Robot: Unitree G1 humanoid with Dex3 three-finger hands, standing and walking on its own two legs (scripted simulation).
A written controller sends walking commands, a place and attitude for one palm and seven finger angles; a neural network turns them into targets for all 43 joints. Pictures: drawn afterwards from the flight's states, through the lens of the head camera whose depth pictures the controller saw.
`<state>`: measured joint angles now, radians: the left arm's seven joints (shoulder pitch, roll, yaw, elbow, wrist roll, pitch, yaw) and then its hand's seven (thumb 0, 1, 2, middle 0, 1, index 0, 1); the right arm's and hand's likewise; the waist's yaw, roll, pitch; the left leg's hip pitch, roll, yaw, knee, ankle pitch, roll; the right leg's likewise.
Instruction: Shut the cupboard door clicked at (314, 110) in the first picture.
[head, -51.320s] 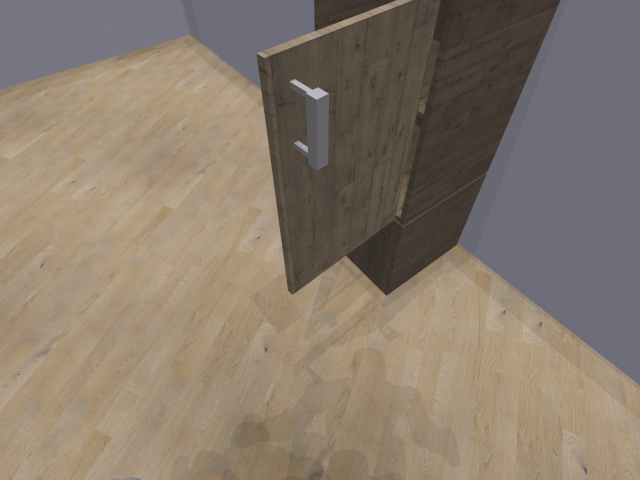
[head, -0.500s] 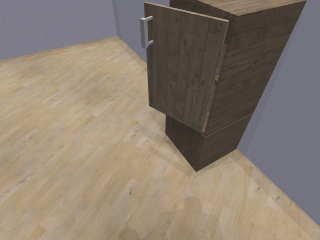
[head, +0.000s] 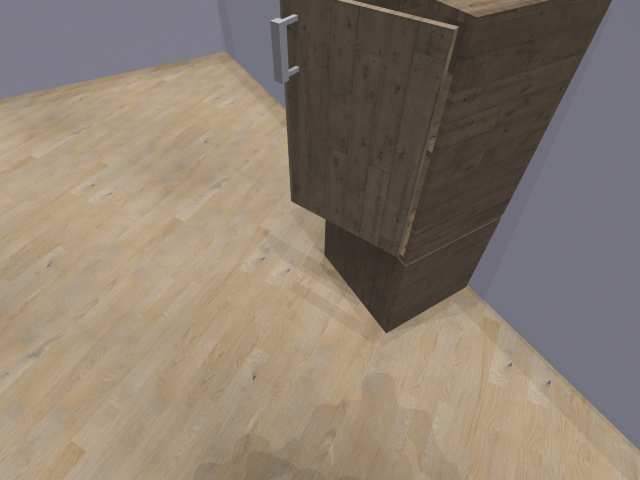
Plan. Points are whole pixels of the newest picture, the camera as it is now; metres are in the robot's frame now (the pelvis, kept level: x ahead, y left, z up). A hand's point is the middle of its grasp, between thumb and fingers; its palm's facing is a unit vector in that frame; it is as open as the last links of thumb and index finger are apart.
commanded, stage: look to check the result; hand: left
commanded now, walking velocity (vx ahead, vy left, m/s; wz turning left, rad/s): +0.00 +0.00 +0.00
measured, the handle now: (286, 48) +0.91 +0.11 +0.13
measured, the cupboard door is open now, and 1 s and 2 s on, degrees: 22 22 22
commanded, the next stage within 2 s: walk to a spot facing it in 0.30 s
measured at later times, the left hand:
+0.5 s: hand out of the picture +0.05 +0.22 -0.17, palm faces -0.01 -0.96 -0.28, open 7.3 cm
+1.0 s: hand out of the picture +0.02 +0.24 -0.18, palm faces +0.26 -0.93 -0.25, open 7.3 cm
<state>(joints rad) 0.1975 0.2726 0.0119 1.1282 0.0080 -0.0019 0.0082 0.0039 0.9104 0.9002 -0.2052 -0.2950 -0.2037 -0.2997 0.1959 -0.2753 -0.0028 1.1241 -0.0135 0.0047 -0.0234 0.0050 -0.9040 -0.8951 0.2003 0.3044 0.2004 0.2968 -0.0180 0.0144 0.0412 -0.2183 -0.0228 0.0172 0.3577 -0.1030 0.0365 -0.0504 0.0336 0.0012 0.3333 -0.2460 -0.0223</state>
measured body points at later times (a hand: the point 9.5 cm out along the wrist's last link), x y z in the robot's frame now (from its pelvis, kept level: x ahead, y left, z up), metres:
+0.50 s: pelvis +0.01 +0.00 +0.00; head +0.02 +0.00 +0.45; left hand +0.05 +0.27 -0.15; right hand +0.07 -0.28 -0.14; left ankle +0.06 +0.09 -0.75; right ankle -0.04 -0.11 -0.75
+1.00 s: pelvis +0.00 +0.02 -0.01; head +0.05 +0.04 +0.44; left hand +0.01 +0.29 -0.16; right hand +0.09 -0.21 -0.16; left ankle +0.05 +0.11 -0.75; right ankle +0.01 -0.13 -0.69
